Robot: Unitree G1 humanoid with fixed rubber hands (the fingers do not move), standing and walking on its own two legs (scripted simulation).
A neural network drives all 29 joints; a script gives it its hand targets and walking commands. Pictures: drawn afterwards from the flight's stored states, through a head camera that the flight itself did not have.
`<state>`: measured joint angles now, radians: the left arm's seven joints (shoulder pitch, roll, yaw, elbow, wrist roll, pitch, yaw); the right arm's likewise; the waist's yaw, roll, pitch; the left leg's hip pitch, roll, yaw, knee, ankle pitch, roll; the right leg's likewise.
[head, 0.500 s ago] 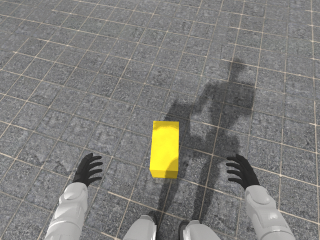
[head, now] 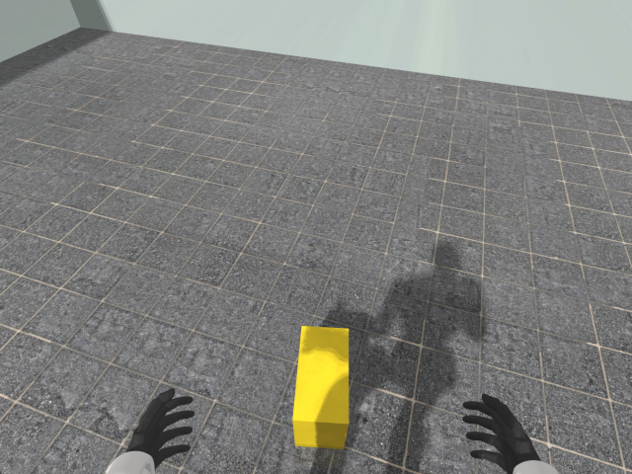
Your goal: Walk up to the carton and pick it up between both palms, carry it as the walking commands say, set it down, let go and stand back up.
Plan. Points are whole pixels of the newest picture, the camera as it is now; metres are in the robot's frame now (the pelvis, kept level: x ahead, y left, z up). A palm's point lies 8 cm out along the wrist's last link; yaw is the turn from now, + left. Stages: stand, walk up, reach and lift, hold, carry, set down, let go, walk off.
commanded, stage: let go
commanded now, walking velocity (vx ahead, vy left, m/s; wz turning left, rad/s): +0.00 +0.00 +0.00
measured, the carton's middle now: (322, 386) +0.50 +0.00 -0.66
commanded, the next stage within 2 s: stand in 0.14 s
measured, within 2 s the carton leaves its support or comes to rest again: neither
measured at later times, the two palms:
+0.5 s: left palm (151, 411) +0.22 +0.25 -0.06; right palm (552, 453) +0.18 -0.28 -0.09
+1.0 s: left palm (143, 424) +0.20 +0.26 -0.06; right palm (551, 456) +0.17 -0.28 -0.08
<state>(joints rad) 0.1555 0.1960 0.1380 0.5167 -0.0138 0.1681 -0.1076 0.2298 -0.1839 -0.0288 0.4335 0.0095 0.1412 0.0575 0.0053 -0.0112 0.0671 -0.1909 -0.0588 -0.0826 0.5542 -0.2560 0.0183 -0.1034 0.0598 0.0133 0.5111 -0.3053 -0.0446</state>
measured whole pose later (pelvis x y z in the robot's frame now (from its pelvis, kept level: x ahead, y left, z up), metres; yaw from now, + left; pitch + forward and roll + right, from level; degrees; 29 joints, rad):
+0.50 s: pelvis +0.05 -0.01 +0.00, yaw +0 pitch -1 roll +0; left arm 0.17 0.23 0.13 0.52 -0.01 0.05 0.01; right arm 0.21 -0.30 -0.06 0.64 0.01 0.06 0.02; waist 0.01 -0.01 0.07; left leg -0.20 -0.06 -0.07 0.55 -0.32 0.03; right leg -0.12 0.06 0.02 0.52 -0.37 -0.04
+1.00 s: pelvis +0.04 -0.01 +0.00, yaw -1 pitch -2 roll +0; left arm 0.17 0.23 0.13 0.58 -0.01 0.02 0.02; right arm 0.19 -0.30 -0.03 0.70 0.01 0.02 0.01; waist 0.01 -0.01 0.02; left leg -0.20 -0.06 -0.07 0.55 -0.30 0.03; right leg -0.12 0.06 0.02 0.52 -0.35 -0.04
